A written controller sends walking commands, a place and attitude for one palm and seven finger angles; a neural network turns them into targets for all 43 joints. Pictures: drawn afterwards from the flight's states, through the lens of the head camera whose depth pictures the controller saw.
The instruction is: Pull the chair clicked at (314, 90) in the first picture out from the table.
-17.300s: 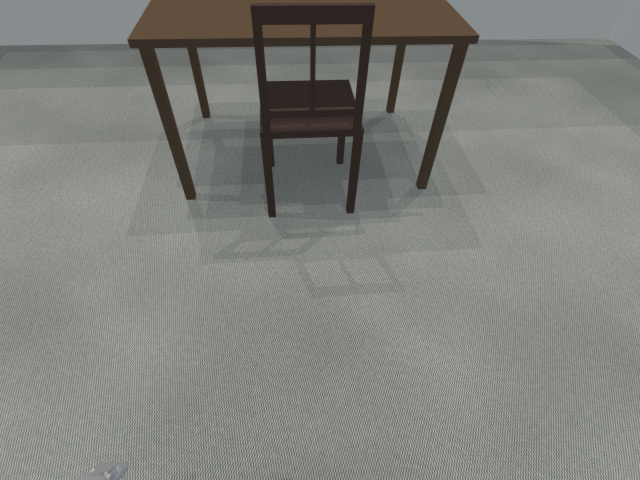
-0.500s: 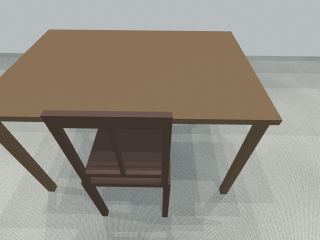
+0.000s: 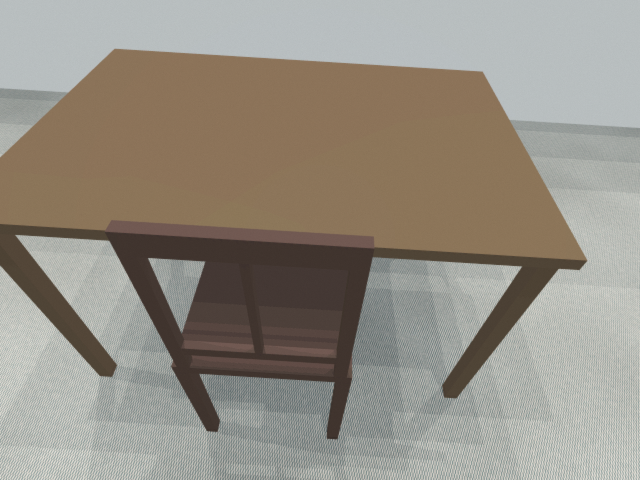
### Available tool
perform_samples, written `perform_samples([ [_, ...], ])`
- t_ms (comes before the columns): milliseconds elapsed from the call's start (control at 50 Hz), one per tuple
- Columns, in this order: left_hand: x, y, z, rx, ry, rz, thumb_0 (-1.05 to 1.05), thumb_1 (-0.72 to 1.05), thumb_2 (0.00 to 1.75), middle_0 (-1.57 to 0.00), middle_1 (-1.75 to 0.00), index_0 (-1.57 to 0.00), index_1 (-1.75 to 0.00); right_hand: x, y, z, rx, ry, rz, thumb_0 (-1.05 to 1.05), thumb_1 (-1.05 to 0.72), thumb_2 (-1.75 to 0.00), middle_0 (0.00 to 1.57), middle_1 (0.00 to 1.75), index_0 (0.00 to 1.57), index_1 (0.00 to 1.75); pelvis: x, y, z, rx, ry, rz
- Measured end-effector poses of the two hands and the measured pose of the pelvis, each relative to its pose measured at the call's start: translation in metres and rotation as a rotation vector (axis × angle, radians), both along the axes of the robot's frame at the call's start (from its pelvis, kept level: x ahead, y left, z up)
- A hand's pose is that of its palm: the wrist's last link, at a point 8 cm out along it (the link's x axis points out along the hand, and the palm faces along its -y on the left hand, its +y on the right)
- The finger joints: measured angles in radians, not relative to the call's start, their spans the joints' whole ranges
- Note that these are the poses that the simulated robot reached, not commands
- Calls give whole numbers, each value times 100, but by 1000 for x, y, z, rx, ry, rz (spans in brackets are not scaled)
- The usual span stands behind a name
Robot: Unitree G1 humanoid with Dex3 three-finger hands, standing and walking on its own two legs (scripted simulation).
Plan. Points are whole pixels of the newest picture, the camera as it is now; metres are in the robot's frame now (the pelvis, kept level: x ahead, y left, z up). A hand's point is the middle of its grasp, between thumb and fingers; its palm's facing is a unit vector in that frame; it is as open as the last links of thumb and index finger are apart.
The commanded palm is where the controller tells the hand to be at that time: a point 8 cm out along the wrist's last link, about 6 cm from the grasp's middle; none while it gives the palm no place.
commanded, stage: come to a stop and stand still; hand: left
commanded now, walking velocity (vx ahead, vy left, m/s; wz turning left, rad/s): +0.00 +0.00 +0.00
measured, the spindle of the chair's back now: (253, 310) +0.40 +0.14 -0.11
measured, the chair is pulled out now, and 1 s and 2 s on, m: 0.00 0.00 0.00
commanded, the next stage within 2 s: look again from close up in 0.06 s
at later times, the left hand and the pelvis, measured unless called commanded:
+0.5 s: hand out of the picture +0.00 +0.15 -0.18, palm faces +0.03 -0.99 -0.16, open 7.4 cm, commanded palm none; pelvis +0.00 -0.01 +0.00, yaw +0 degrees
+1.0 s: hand out of the picture -0.01 +0.13 -0.18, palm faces +0.02 -0.99 -0.15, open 7.4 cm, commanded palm none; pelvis +0.00 -0.02 +0.00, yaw +0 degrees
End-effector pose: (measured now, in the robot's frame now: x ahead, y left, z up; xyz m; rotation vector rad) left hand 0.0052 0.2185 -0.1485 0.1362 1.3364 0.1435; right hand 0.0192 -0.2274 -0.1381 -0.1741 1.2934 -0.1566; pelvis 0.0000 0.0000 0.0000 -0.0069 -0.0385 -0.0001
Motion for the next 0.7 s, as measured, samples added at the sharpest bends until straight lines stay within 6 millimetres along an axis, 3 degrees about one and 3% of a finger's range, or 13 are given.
perform_samples([
  [700,-18,-24,-1,-26,48,10,0,91,90,-19,-30,-20,-30,-34,4,-3,44,106,-30,0,-91,-90,20,30,20,30,1,-15,3,3,4,1],
])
